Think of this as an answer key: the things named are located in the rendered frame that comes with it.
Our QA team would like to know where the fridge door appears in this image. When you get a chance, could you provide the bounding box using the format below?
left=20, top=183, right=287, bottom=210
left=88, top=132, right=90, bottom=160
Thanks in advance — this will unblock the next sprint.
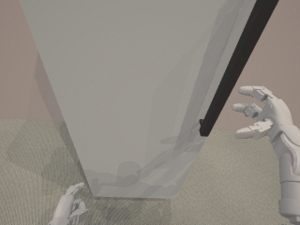
left=19, top=0, right=257, bottom=199

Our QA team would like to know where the robot left hand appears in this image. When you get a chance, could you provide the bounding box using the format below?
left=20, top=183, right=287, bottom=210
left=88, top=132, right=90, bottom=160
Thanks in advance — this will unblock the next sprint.
left=52, top=182, right=88, bottom=225

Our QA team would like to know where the handle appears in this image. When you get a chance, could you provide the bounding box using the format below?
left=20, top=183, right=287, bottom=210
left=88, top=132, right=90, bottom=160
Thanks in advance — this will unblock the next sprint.
left=199, top=0, right=279, bottom=137

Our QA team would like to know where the right robot forearm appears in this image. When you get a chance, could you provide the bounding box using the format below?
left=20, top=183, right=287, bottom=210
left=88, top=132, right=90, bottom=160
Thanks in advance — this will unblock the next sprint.
left=269, top=125, right=300, bottom=225

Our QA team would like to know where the robot right hand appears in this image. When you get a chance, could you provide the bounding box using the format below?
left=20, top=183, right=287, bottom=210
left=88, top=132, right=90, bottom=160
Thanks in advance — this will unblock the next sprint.
left=232, top=85, right=293, bottom=141

